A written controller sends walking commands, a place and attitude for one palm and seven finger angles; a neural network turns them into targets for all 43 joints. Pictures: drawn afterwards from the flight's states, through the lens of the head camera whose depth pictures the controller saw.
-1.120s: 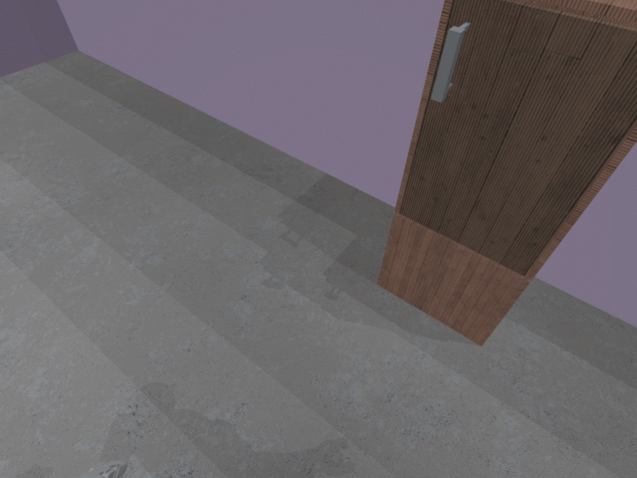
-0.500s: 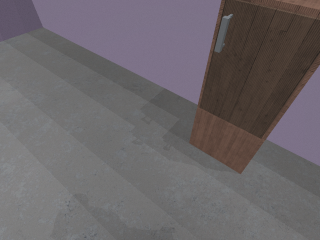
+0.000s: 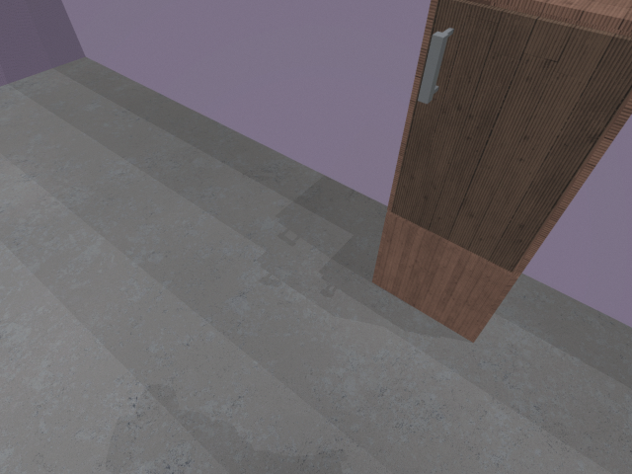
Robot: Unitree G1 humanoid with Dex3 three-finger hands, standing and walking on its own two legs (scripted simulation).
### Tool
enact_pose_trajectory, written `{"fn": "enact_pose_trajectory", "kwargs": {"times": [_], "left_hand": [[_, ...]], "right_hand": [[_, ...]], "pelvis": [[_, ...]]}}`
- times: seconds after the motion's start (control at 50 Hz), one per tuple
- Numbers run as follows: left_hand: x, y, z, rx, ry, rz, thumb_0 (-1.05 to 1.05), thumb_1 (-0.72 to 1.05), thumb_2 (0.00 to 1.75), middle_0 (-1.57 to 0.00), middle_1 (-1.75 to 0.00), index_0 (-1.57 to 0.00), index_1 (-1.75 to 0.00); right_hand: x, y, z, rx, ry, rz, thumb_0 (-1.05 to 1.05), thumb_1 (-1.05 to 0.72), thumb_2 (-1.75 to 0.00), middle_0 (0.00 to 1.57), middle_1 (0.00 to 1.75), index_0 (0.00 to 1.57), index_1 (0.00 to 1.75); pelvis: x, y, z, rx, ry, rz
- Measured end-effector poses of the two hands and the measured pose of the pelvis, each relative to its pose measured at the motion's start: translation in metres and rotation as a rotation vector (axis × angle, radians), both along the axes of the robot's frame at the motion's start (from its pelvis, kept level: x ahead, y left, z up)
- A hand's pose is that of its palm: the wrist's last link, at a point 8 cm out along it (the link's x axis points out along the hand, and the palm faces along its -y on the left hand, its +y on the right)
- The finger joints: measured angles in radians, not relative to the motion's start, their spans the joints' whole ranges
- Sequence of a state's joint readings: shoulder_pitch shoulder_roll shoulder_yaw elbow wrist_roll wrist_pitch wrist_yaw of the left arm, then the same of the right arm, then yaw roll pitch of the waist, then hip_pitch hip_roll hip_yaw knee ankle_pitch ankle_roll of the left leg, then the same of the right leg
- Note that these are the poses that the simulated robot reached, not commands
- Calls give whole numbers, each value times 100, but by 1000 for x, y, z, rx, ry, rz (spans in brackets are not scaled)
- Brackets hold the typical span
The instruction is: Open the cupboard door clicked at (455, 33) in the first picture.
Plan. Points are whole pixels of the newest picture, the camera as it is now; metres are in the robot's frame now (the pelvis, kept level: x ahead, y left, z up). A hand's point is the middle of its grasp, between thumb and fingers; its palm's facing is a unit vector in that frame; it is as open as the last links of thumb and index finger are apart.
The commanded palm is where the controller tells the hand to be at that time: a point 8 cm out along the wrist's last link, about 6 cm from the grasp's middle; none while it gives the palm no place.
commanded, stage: look at it before walking up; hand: left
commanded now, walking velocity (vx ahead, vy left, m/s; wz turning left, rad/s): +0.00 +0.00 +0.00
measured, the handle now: (436, 65) +0.87 -0.21 +0.12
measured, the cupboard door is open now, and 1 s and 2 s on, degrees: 0 0 0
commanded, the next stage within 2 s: walk to a spot facing it in 0.32 s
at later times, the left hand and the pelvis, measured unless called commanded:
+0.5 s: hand out of the picture +0.08 +0.24 -0.16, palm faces -0.02 -0.94 -0.33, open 7.4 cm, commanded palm none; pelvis +0.01 +0.00 +0.00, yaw +1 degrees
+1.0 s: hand out of the picture +0.01 +0.24 -0.18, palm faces +0.28 -0.93 -0.23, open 7.4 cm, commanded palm none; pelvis -0.01 +0.03 -0.01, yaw +17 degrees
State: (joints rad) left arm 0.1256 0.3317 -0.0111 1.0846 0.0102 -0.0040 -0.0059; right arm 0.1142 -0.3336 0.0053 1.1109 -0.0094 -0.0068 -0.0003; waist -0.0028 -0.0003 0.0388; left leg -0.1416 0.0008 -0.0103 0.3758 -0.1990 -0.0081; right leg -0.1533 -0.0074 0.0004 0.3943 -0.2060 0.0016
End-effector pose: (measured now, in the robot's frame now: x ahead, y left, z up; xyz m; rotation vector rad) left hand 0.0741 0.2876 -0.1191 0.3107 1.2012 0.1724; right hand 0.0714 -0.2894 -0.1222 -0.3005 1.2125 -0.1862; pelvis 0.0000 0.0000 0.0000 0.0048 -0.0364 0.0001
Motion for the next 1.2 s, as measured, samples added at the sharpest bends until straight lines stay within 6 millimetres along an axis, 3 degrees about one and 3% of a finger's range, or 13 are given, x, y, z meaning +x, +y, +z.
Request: {"fn": "enact_pose_trajectory", "kwargs": {"times": [0.5, 0.6, 0.7, 0.8, 0.94, 1.06, 1.2], "left_hand": [[3, 1, 0, 8, 20, 17, 1, 90, 90, -20, -30, -20, -30], [2, -4, -6, 2, -5, 59, 1, 90, 90, -20, -30, -20, -30], [-15, -9, -20, -41, -32, 116, 1, 90, 90, -20, -30, -20, -30], [-43, -1, -44, -95, -20, 199, 1, 90, 90, -20, -30, -21, -30], [-75, 2, -34, -112, 23, 295, 1, 91, 90, -20, -30, -20, -30], [-89, -3, -21, -91, 0, 371, 1, 91, 90, -20, -30, -20, -30], [-98, -24, -9, -35, -79, 453, 1, 91, 90, -20, -30, -20, -30]], "right_hand": [[13, -4, 0, -5, 11, 10, 0, -90, -90, 20, 30, 20, 30], [15, 6, -8, 7, 29, 31, 0, -90, -90, 20, 30, 20, 30], [14, 29, -18, 27, 64, 69, 0, -91, -90, 20, 30, 20, 30], [12, 62, -25, 43, 68, 127, 0, -91, -90, 20, 30, 20, 30], [2, 90, -17, 76, 105, 166, 0, -90, -90, 20, 30, 20, 30], [14, 88, -17, 88, 109, 214, 0, -90, -90, 20, 30, 20, 30], [49, 61, -29, 93, 93, 299, 0, -90, -90, 20, 30, 20, 30]], "pelvis": [[9, -3, 0, -1, 9, 10], [6, -2, -5, -5, 20, 48], [0, 7, -13, -18, 13, 124], [-6, 23, -26, -11, 12, 198], [-11, 28, -12, -20, 36, 257], [-12, 20, -6, -32, 47, 328], [-11, -9, -12, -16, 54, 429]]}}
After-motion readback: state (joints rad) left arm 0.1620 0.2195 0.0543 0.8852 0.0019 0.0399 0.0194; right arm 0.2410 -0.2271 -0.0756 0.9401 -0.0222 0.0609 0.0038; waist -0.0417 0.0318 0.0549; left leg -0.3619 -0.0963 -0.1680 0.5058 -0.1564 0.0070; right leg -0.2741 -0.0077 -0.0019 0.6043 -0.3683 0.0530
